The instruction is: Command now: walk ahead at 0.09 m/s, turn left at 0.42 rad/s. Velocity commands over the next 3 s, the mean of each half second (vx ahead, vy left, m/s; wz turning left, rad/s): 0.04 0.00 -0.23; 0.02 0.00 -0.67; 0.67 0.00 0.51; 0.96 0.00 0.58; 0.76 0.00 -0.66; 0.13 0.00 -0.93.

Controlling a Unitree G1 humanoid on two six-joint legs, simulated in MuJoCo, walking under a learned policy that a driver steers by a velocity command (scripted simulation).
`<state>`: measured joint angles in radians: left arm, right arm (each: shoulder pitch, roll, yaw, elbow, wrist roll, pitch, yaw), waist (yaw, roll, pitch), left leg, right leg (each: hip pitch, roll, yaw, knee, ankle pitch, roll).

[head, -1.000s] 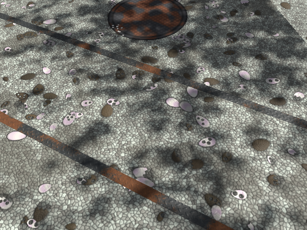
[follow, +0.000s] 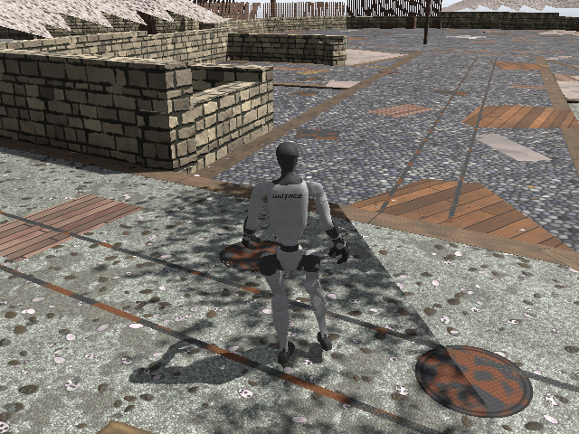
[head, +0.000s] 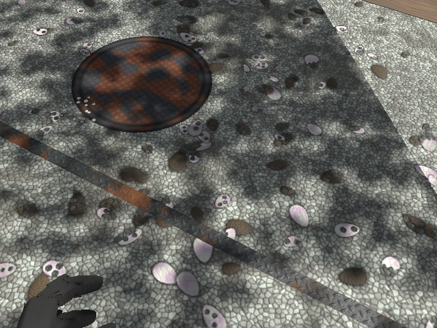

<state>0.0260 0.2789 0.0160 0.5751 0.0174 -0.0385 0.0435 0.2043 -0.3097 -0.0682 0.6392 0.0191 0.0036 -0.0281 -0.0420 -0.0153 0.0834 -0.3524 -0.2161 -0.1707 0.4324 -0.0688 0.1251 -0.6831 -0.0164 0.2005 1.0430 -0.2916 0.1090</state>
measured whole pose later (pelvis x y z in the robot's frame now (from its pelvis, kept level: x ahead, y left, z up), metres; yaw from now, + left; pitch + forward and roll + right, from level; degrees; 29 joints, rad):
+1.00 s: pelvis +0.09 -0.08 +0.01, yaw -31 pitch +2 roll +0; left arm 0.13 0.28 0.05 0.57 -0.02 0.05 0.00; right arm 0.22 -0.30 -0.07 0.74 0.03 0.02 0.00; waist -0.06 0.00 0.03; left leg -0.18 0.07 0.13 0.46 -0.31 0.00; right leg -0.33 -0.02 0.00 0.61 -0.33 0.04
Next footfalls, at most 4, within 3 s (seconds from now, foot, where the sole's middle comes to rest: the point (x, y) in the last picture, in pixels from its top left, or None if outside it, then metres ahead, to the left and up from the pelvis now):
0.22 right None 0.17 -0.19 -0.77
0.56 left None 0.16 0.04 -0.77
1.02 right None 0.06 -0.21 -0.77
1.52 left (273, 302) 0.49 -0.18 -0.77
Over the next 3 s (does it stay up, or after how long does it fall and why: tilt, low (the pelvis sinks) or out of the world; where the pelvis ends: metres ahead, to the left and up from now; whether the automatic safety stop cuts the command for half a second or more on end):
stays up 1.36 -0.25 0.00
